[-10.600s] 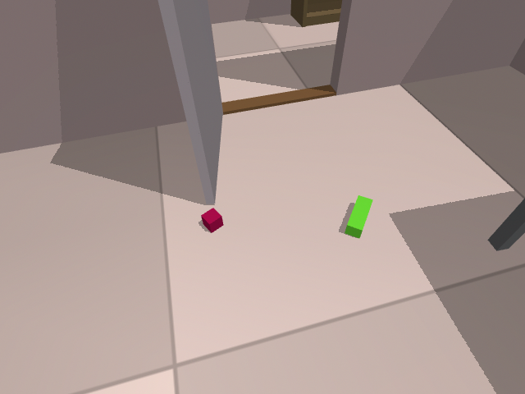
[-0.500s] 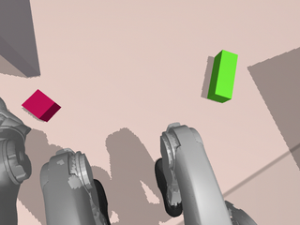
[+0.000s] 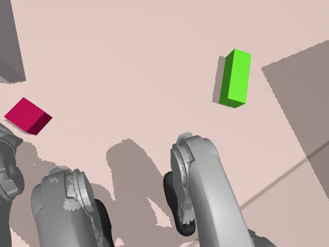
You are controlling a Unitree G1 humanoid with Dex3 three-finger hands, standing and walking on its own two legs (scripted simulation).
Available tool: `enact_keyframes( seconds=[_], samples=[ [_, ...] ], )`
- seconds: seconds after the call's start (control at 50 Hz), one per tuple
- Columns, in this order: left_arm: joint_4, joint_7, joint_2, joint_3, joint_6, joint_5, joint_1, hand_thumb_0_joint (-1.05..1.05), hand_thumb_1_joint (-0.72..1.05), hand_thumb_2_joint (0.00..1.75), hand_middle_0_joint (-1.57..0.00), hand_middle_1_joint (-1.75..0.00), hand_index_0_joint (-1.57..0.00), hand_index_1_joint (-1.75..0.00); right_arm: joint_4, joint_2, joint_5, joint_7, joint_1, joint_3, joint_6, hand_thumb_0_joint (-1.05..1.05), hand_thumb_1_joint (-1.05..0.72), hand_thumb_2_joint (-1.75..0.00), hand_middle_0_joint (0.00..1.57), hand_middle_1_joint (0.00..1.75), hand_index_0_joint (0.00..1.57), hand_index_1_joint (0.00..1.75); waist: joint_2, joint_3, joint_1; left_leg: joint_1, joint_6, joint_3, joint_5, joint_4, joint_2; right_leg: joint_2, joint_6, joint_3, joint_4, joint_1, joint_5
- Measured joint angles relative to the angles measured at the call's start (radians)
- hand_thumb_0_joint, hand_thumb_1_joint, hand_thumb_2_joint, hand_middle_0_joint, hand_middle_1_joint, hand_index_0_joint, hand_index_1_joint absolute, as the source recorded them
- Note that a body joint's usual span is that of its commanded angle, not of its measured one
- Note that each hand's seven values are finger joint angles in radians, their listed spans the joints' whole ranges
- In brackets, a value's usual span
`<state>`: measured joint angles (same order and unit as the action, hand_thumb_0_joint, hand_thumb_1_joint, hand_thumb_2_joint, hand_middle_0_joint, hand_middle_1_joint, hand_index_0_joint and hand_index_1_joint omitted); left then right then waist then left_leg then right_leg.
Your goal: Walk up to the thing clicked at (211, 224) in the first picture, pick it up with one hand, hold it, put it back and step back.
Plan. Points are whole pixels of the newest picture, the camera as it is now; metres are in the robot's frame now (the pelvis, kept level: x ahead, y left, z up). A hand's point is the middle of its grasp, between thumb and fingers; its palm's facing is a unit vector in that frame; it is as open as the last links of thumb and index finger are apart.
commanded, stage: rise first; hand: left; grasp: from above
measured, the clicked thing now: (30, 117) +0.48 +0.28 -0.28
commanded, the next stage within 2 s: approach in 1.44 s
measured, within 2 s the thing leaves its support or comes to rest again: neither
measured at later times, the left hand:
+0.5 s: hand out of the picture +0.45 +0.31 -0.18, palm faces -0.27 -0.33 -0.90, open 13.8 cm
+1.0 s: hand (3, 122) +0.45 +0.30 -0.18, palm faces -0.27 -0.32 -0.91, open 13.8 cm
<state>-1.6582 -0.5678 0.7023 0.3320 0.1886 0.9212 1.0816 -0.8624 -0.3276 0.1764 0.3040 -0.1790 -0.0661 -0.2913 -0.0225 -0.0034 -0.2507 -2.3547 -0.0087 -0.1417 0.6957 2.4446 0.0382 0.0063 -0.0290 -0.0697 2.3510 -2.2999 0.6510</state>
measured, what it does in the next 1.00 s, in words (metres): stands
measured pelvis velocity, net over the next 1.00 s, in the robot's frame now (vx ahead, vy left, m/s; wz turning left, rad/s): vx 0.00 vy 0.00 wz -0.02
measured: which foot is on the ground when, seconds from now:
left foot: down 0.00-1.00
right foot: down 0.00-1.00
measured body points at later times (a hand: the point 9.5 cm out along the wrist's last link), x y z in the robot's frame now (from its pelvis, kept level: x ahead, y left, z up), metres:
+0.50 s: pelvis +0.00 +0.00 +0.00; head +0.26 +0.05 +0.36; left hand +0.46 +0.32 -0.13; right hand +0.01 -0.26 -0.10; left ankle +0.07 +0.13 -0.28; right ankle +0.10 -0.12 -0.28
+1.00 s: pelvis +0.00 +0.00 +0.00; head +0.26 +0.05 +0.37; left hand +0.46 +0.31 -0.13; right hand -0.01 -0.26 -0.09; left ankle +0.07 +0.13 -0.28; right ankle +0.10 -0.12 -0.28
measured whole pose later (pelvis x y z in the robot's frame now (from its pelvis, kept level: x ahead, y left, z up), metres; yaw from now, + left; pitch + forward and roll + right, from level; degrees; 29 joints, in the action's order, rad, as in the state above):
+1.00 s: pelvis +0.00 +0.00 +0.00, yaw -1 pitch +34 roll -8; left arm -1.69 -0.60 0.72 0.32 0.20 0.91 1.11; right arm -0.88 -0.34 0.19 0.35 -0.20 -0.09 -0.33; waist -0.02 -0.02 -0.29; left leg -2.35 -0.01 -0.16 0.70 2.45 0.04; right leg 0.00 -0.03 -0.09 2.35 -2.29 0.64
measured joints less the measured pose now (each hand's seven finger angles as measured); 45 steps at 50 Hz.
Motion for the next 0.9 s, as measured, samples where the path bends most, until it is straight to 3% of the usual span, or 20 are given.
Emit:
enact_keyframes(
  seconds=[0.58,0.9],
  samples=[
    [-0.049,-0.036,0.027,-0.012,0.018,-0.006,0.049,0.00,-0.52,0.93,-0.12,-1.10,-0.14,-1.09,0.002,-0.002,0.017,0.036,-0.002,-0.029,-0.021,0.00,-0.93,-0.90,0.20,0.30,0.20,0.30,0.009,-0.025,-0.036,-0.003,-0.001,-0.019,0.001,0.013,0.000,-0.005,-0.002,-0.016,-0.002,0.005,-0.006],
    [-0.047,-0.029,0.027,-0.016,0.018,-0.008,0.038,0.00,-0.52,0.94,-0.12,-1.10,-0.14,-1.09,-0.017,-0.010,0.020,0.044,-0.018,-0.024,-0.037,0.00,-0.93,-0.90,0.20,0.30,0.20,0.30,0.002,-0.026,-0.044,0.003,-0.004,-0.021,0.003,0.009,0.003,-0.009,0.000,-0.017,-0.005,0.007,-0.008]
  ],
)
